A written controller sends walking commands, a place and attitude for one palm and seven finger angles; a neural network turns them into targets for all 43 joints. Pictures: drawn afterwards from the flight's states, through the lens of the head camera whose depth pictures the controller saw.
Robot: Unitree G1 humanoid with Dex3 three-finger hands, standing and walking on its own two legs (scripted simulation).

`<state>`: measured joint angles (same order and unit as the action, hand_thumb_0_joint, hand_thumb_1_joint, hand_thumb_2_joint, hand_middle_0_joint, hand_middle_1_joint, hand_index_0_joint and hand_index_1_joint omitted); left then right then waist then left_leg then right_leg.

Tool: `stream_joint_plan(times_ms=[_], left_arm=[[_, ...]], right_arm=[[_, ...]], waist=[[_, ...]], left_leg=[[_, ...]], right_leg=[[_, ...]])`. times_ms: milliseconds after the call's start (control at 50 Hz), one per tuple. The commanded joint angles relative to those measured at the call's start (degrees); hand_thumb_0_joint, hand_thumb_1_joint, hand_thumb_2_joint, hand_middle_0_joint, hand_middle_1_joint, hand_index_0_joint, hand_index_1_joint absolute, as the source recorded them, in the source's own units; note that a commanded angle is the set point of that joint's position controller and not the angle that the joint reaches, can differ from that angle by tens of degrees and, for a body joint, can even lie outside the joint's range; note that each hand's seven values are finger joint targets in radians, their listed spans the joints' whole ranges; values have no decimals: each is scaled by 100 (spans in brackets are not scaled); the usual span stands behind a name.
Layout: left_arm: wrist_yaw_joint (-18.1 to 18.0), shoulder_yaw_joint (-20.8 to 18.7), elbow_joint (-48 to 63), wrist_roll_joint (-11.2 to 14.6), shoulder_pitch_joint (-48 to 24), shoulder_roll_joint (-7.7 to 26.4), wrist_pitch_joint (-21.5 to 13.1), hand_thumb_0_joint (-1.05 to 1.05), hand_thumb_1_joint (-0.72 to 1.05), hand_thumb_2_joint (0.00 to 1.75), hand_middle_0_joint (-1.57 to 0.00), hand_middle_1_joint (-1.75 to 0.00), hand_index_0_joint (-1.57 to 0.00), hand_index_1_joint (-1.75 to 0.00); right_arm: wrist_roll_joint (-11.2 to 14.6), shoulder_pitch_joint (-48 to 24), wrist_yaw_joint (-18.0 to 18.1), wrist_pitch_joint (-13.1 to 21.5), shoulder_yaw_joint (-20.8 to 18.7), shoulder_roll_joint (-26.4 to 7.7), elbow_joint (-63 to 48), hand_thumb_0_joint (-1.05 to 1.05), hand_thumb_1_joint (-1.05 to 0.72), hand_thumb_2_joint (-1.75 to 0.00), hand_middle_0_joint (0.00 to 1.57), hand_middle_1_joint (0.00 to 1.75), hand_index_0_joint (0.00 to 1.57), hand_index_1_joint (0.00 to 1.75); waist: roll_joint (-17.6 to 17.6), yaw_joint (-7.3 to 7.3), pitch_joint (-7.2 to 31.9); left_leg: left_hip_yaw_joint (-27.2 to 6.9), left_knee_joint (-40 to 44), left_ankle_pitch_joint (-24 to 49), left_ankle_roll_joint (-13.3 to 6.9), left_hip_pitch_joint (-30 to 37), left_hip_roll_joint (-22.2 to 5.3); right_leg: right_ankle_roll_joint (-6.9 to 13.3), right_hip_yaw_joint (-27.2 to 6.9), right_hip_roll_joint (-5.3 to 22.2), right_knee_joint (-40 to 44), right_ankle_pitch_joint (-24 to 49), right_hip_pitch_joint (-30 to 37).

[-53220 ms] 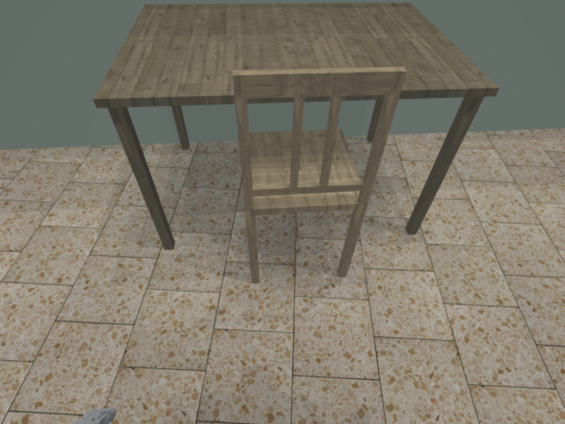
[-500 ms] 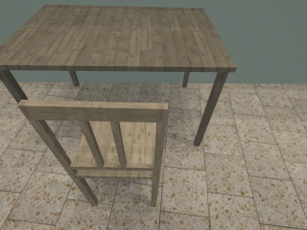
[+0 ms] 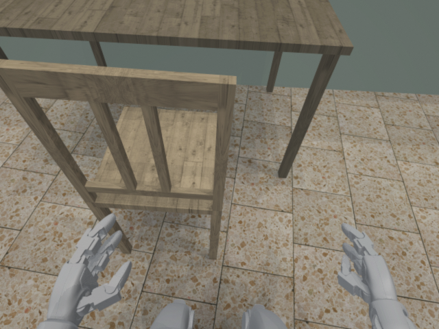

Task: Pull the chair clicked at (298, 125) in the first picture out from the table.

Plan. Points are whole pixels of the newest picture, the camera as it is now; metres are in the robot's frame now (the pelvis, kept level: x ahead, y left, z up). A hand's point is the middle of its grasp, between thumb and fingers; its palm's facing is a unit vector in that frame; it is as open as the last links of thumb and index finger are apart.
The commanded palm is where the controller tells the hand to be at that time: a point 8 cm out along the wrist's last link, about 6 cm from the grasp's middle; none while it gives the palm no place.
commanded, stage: raise the hand toward the chair's back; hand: left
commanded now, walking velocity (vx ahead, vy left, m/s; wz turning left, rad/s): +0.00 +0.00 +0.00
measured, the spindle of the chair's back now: (118, 151) +0.46 +0.27 +0.00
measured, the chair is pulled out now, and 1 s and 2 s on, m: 0.23 0.23 0.23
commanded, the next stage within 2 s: aim the fingers beside a spindle in 1.66 s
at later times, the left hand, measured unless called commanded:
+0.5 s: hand (98, 240) +0.24 +0.22 +0.06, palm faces +0.10 -0.99 -0.07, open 13.7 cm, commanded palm +0.21 +0.27 +0.04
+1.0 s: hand (85, 244) +0.24 +0.24 +0.04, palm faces -0.02 -1.00 -0.03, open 16.8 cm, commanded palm +0.22 +0.30 +0.06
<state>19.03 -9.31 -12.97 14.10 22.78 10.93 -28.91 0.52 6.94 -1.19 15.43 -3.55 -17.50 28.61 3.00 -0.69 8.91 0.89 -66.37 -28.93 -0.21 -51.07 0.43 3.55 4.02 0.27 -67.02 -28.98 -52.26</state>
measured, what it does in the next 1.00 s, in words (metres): stands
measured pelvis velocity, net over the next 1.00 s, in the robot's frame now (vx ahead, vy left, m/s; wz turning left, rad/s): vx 0.01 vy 0.04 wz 0.01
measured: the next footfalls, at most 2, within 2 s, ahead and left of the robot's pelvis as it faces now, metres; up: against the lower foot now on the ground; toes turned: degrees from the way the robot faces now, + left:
none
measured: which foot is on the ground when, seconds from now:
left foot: down 0.00-1.00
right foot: down 0.00-1.00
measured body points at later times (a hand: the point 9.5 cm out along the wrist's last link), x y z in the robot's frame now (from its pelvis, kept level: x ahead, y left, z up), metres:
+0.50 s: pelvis +0.02 +0.01 +0.01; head +0.10 +0.00 +0.45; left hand +0.23 +0.27 +0.06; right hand +0.18 -0.24 -0.09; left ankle +0.03 +0.12 -0.65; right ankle +0.04 -0.08 -0.65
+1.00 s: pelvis +0.01 +0.04 +0.01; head +0.07 +0.06 +0.45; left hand +0.23 +0.29 +0.05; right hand +0.21 -0.17 -0.06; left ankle +0.03 +0.12 -0.65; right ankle +0.04 -0.08 -0.65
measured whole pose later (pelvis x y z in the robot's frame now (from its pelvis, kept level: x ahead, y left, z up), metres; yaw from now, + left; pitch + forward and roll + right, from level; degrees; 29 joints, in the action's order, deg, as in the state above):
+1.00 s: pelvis +0.01 +0.04 +0.01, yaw +1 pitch +15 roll -4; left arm 16.7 -9.8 -2.6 15.3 18.5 15.1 -18.6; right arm 0.9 11.4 2.6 12.8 2.7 -12.7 29.7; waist -1.7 0.1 8.2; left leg -1.0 -65.8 -29.6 -3.1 -51.2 1.1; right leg 0.3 5.7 0.6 -61.2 -27.0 -49.1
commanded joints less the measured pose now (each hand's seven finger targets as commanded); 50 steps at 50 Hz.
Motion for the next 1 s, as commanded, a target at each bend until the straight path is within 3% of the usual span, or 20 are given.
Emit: stream_joint_plan(times_ms=[0,40,60,140,180,260,300,340,400,440,480,540,620,660,680,740,780,840,960,980], left_arm=[[-530,-902,3514,394,-1229,1285,-841,0,36,67,-15,-22,-15,-22],[-576,-463,3633,312,-1054,1011,-985,0,32,65,-14,-21,-14,-21],[-490,-211,3631,276,-1204,885,-970,0,29,64,-14,-20,-14,-20],[192,-11,1974,225,-1037,919,-229,0,20,60,-13,-19,-13,-19],[485,-188,1167,275,-738,939,403,0,15,58,-13,-18,-13,-18],[346,-1263,1658,593,-34,1395,1156,0,6,54,-12,-17,-12,-17],[-46,-1470,2403,713,146,1283,1013,0,1,52,-11,-16,-11,-16],[-426,-1347,2642,651,255,1076,684,0,-3,50,-11,-15,-11,-15],[-697,-937,2339,324,135,819,227,0,-10,47,-10,-14,-10,-14],[-590,-567,1927,133,-120,670,70,0,-15,45,-10,-14,-10,-14],[-330,-233,1764,79,-354,580,12,0,-20,43,-9,-13,-9,-13],[0,-399,2109,258,-347,913,24,0,-27,40,-8,-12,-8,-12],[-180,-888,2910,428,-288,1260,31,0,-36,36,-7,-10,-7,-10],[-440,-1032,2963,396,-184,1323,64,0,-41,34,-7,-9,-7,-9],[-538,-851,2874,365,-188,1096,92,0,-43,33,-7,-9,-7,-9],[-643,-520,2249,200,-394,809,274,0,-50,30,-6,-8,-6,-8],[-511,-304,1947,114,-479,729,423,0,-50,30,-6,-8,-6,-8],[-253,-254,1915,132,-695,880,614,0,-50,30,-6,-8,-6,-8],[-382,-881,2665,302,-1001,1439,451,0,-50,30,-6,-8,-6,-8],[-443,-813,2733,298,-983,1324,385,0,-50,30,-6,-8,-6,-8]], right_arm=[[11,11,230,282,-50,-324,-865,0,-90,-90,20,30,20,30],[16,134,339,350,21,-316,-626,0,-90,-90,20,30,20,30],[19,166,371,389,50,-358,-544,0,-90,-90,20,30,20,30],[147,202,531,465,150,-453,-182,0,-90,-90,20,30,20,30],[235,170,574,372,154,-446,-216,0,-90,-90,20,30,20,30],[224,-131,534,253,89,-315,-550,0,-90,-90,20,30,20,30],[162,16,433,221,43,-121,-574,0,-90,-90,20,30,20,30],[99,132,359,225,-10,-4,-456,0,-90,-90,20,30,20,30],[33,157,291,210,-54,-24,-272,0,-90,-90,20,30,20,30],[45,157,297,197,-42,-155,-213,0,-90,-90,20,30,20,30],[82,185,345,226,-32,-296,-232,0,-90,-90,20,30,20,30],[129,299,438,288,-40,-436,-361,0,-90,-90,20,30,20,30],[101,328,453,278,-48,-374,-433,0,-90,-90,20,30,20,30],[79,312,430,218,-43,-329,-391,0,-90,-90,20,30,20,30],[73,283,410,187,-10,-288,-406,0,-90,-90,20,30,20,30],[84,205,375,83,50,-334,-411,0,-90,-90,20,30,20,30],[104,190,385,28,85,-401,-488,0,-90,-90,20,30,20,30],[138,227,424,-10,132,-491,-640,0,-90,-90,20,30,20,30],[61,305,460,42,191,-448,-648,0,-90,-90,20,30,20,30],[55,321,443,53,201,-417,-634,0,-90,-90,20,30,20,30]], waist=[[-1101,-28,1498],[-1006,125,1348],[-697,320,1422],[-303,553,603],[113,463,555],[-76,-221,1860],[-199,-354,2285],[-99,-331,2147],[-96,-53,1399],[-71,191,802],[-125,335,621],[-478,204,1256],[-872,-50,2018],[-979,-102,1969],[-976,-47,1708],[-720,155,884],[-590,224,626],[-455,231,730],[-867,23,1400],[-981,34,1387]], left_leg=[[-143,478,161,-163,281,82],[-196,358,399,-208,370,11],[-238,264,445,-258,308,-46],[-324,101,360,-237,-390,-67],[-308,140,380,-238,-626,-10],[-336,434,1239,-167,-161,97],[-353,571,1775,-91,137,62],[-340,675,2019,-60,295,27],[-336,674,1883,-83,166,-15],[-330,630,1497,-125,-9,-37],[-325,601,1212,-171,1,-35],[-364,724,1246,-175,436,-35],[-441,914,1988,-105,1106,-36],[-488,982,2330,-37,1319,-62],[-520,1033,2316,-3,1319,-73],[-586,1160,1560,4,933,-104],[-604,1230,1159,-30,756,-111],[-658,1352,663,-57,732,-95],[-744,1377,1362,66,1267,-96],[-795,1395,1529,127,1392,-119]], right_leg=[[-93,-1180,92,1612,-951,929],[-101,-1069,36,1522,-597,786],[-167,-1029,13,1479,-476,720],[-252,-975,70,1606,-351,669],[-327,-1091,149,1805,-373,947],[-383,-1082,286,1599,1166,2299],[-391,-925,272,1337,2435,2710],[-351,-766,201,1201,2999,2636],[-305,-579,126,1135,2594,1917],[-277,-512,99,1192,1770,1295],[-248,-476,88,1257,1165,886],[-201,-392,73,1261,1035,1069],[-166,-204,11,1102,1646,1454],[-145,-98,-29,1062,1763,1372],[-151,-27,-28,1058,1655,1201],[-167,80,-41,1154,1016,722],[-162,80,-50,1229,740,622],[-168,45,-52,1366,410,711],[-122,30,-86,1296,767,1015],[-123,68,-82,1249,809,923]])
